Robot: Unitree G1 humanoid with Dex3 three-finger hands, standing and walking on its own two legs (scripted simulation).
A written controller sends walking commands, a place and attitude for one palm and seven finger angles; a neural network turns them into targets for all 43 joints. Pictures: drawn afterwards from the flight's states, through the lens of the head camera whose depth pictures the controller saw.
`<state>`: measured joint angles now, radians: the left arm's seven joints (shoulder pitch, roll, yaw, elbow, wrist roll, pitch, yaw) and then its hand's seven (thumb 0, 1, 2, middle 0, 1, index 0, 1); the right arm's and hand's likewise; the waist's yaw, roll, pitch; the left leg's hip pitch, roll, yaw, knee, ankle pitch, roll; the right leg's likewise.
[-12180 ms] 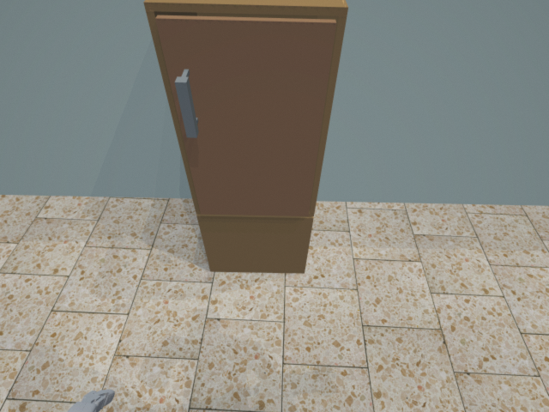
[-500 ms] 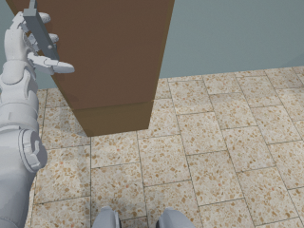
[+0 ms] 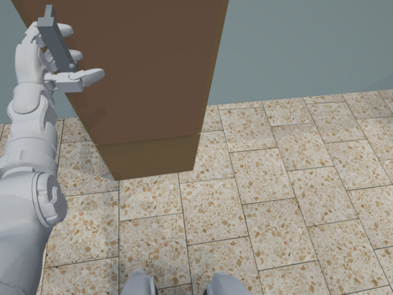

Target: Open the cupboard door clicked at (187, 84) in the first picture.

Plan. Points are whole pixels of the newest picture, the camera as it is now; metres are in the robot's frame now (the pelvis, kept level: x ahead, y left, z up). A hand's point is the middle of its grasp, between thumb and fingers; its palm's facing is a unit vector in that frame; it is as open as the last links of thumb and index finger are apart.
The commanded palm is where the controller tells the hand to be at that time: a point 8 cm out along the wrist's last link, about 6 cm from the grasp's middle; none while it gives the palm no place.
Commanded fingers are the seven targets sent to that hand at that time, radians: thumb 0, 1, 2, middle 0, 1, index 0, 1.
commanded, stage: close the thumb around the handle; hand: left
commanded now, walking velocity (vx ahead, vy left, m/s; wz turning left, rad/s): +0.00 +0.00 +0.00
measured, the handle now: (63, 48) +0.59 +0.20 +0.11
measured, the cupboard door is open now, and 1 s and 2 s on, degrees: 0 13 48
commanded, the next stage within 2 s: pull the door open along its arc in 0.38 s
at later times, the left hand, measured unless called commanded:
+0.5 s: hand (74, 66) +0.54 +0.18 +0.11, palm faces +0.07 -1.00 +0.00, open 5.8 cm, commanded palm +0.51 +0.22 +0.11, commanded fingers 0.00 0.90 0.90 -0.40 -1.35 -0.40 -1.35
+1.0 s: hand (82, 98) +0.46 +0.16 +0.11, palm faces +0.02 -1.00 +0.02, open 6.2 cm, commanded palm +0.40 +0.21 +0.11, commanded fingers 0.00 0.90 0.90 -0.40 -1.35 -0.40 -1.35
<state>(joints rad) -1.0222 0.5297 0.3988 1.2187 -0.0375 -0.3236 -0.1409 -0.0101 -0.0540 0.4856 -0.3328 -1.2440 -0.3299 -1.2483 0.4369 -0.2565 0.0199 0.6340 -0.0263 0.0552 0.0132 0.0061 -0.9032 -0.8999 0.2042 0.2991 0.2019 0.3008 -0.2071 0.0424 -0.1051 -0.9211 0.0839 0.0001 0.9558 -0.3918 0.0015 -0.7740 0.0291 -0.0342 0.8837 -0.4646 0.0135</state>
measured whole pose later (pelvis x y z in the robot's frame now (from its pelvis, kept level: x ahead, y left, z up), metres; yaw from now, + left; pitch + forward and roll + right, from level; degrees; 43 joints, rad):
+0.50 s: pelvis +0.00 -0.01 +0.00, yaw +0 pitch +20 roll -4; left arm -1.04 0.55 0.41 1.25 -0.04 -0.32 -0.16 0.01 0.71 0.80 -0.37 -1.34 -0.37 -1.35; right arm 0.45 -0.27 0.02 0.64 -0.02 0.06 0.00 0.01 -0.90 -0.90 0.20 0.30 0.20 0.30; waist -0.22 0.04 -0.10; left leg -0.93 0.09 -0.01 0.95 -0.38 -0.01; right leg -0.78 0.03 -0.04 0.89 -0.46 0.01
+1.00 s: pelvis +0.02 +0.00 +0.02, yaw -1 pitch +15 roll -2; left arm -0.53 0.29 0.29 0.72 -0.18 -0.26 -0.14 0.00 0.68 0.70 -0.35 -1.35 -0.33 -1.34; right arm 0.41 -0.25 -0.01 0.56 0.02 0.08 0.03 0.01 -0.90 -0.90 0.20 0.30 0.20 0.30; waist -0.11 0.04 -0.15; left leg -0.71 0.08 0.05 0.85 -0.40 0.00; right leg -0.59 0.02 0.01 0.79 -0.46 0.01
